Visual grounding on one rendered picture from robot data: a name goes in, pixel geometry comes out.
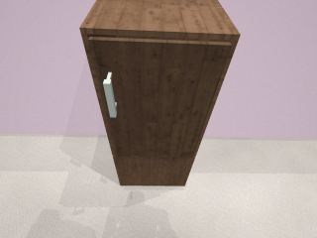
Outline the handle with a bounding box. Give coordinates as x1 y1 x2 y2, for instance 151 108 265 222
103 72 117 118

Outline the cupboard door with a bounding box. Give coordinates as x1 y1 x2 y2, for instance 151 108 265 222
88 37 232 158

